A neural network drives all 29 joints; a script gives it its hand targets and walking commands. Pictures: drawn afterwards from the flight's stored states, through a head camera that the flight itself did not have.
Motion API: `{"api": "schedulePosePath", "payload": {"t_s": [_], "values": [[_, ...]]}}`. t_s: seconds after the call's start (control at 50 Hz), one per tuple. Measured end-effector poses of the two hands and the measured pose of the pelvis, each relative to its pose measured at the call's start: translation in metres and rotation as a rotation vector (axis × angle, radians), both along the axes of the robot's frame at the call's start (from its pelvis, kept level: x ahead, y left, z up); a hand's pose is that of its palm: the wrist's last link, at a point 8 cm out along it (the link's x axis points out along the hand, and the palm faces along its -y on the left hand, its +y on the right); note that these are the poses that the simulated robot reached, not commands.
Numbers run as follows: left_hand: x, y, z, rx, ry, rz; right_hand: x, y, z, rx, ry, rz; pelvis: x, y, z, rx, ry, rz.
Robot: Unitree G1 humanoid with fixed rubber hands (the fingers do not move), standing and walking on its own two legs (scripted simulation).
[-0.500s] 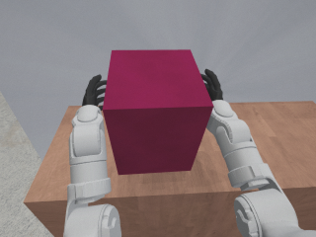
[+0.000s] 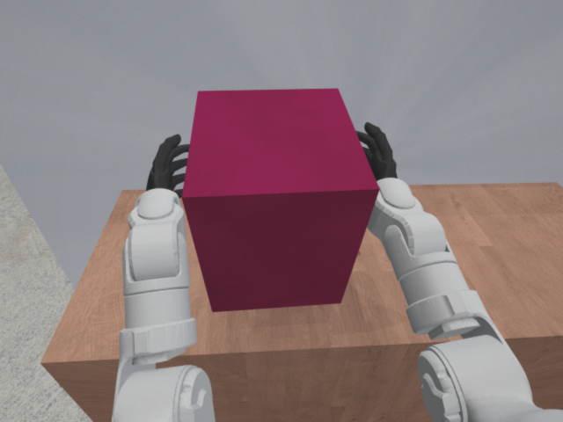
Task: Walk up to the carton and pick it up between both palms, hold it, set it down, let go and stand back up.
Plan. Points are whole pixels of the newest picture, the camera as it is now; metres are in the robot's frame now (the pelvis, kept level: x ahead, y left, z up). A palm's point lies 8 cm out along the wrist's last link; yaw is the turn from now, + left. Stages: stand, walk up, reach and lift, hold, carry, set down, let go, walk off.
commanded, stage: hold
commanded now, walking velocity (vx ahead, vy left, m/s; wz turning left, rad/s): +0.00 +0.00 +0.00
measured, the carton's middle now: (273, 203) +0.38 +0.01 +0.16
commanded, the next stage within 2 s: none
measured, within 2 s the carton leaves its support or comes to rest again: neither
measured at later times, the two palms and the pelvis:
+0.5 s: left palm (164, 194) +0.35 +0.15 +0.20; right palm (380, 182) +0.36 -0.14 +0.21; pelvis +0.00 +0.00 +0.00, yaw +0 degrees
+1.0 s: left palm (163, 190) +0.35 +0.16 +0.21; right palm (380, 179) +0.36 -0.14 +0.21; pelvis +0.00 +0.00 +0.00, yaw +1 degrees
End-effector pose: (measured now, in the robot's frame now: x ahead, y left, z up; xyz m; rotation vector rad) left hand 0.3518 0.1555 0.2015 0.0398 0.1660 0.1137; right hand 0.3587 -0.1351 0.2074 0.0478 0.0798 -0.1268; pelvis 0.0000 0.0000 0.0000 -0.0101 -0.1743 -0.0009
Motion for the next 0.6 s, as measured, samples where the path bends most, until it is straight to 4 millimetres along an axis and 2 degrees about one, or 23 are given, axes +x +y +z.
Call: {"api": "schedulePosePath", "payload": {"t_s": [0.14, 0.28, 0.42, 0.6], "values": [[0.0009, 0.0025, -0.0029, -0.004, 0.015, 0.003, 0.0014, 0.0025, -0.0037, 0.008, 0.015, 0.002, 0.0013, 0.001, 0.0, 0.001, 0.0, 0.003], [-0.0032, 0.0018, 0.0048, 0.004, -0.021, 0.008, -0.0016, 0.0019, 0.0042, -0.002, -0.021, 0.006, 0.0028, 0.0013, 0.0, 0.0, -0.004, 0.005], [-0.0022, 0.0002, -0.0022, -0.016, 0.02, 0.004, -0.0018, 0.0003, -0.0014, 0.003, 0.018, -0.002, 0.0002, 0.0, -0.0004, 0.001, -0.014, 0.006], [-0.0016, -0.0025, 0.0045, 0.002, -0.007, -0.001, -0.0024, -0.0025, 0.0012, 0.005, -0.009, -0.002, -0.0022, -0.0012, 0.0002, 0.0, 0.005, 0.003]]}}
